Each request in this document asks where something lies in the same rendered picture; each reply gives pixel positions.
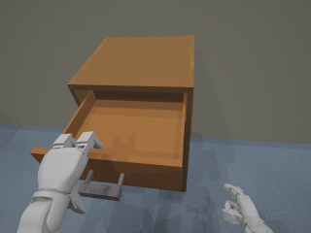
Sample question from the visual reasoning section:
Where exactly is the drawer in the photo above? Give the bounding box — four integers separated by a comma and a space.
30, 90, 187, 191

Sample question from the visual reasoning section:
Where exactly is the right robot forearm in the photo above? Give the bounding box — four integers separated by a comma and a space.
243, 216, 274, 233

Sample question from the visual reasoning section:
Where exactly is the handle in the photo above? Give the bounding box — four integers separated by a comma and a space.
78, 170, 125, 202

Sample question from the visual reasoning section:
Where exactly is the right robot hand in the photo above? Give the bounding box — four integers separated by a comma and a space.
223, 183, 259, 228

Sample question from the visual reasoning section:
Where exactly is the cabinet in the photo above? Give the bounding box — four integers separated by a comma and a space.
67, 35, 194, 192

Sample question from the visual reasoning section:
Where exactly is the left robot hand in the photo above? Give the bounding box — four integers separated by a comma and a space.
38, 131, 103, 215

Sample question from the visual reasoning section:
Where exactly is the left robot forearm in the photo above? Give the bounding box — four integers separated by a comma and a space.
17, 189, 70, 233

